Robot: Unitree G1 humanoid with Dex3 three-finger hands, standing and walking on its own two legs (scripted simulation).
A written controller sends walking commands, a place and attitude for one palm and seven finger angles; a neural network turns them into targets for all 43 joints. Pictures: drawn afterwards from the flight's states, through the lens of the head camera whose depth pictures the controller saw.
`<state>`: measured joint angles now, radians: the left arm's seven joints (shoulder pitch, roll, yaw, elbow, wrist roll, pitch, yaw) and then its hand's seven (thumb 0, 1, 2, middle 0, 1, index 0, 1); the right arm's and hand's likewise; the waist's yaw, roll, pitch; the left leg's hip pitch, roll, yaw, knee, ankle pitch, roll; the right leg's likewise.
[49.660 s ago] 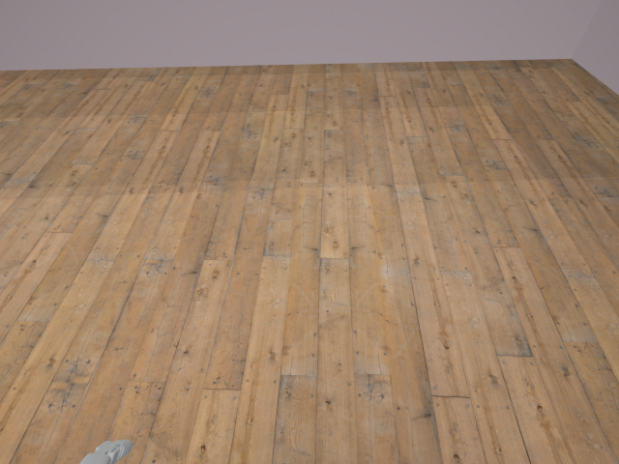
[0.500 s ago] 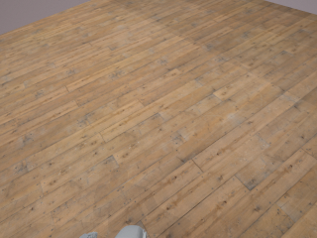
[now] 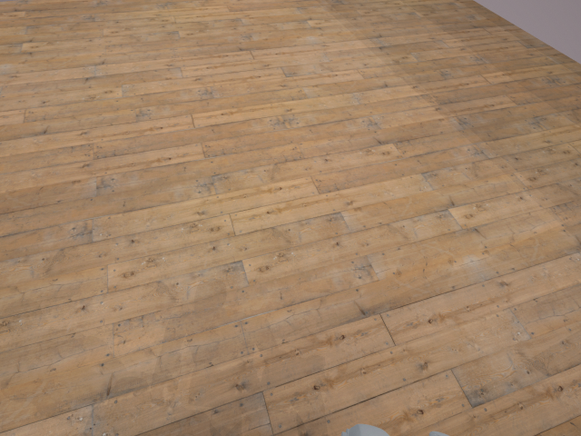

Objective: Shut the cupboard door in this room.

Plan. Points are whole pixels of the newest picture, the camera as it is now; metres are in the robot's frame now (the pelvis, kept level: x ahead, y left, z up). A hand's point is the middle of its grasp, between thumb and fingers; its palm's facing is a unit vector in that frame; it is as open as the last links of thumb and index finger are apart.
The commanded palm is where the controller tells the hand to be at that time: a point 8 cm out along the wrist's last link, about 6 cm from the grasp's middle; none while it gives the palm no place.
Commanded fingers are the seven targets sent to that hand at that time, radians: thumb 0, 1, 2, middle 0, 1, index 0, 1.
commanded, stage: turn or walk to find it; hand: left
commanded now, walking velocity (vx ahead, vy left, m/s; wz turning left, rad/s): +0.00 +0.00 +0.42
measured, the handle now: out of the picture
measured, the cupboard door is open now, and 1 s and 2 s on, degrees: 88 88 88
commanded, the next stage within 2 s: none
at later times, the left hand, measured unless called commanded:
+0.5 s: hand out of the picture +0.06 +0.14 -0.15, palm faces +0.21 -0.94 -0.27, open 7.3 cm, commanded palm none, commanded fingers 0.00 0.90 0.90 -0.20 -0.30 -0.20 -0.30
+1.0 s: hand out of the picture -0.05 +0.20 -0.17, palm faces +0.46 -0.86 -0.23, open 7.4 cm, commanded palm none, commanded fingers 0.00 0.90 0.90 -0.20 -0.30 -0.20 -0.30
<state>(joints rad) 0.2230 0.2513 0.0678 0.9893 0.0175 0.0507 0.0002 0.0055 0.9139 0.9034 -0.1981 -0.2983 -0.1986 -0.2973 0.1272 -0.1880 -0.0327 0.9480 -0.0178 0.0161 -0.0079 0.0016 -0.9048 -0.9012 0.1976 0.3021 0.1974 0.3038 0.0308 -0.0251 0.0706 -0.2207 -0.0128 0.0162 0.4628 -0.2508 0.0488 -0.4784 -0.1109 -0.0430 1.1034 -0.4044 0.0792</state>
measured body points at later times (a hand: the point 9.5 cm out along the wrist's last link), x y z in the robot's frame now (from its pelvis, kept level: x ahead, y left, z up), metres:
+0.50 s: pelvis +0.01 -0.06 +0.00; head +0.05 -0.09 +0.45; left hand +0.05 +0.18 -0.13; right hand +0.08 -0.31 -0.17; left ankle -0.06 +0.10 -0.64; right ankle +0.01 -0.15 -0.74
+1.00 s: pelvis +0.00 -0.01 +0.00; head +0.02 +0.02 +0.45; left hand -0.07 +0.24 -0.16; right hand +0.20 -0.19 -0.13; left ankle -0.05 +0.07 -0.74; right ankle +0.04 -0.17 -0.66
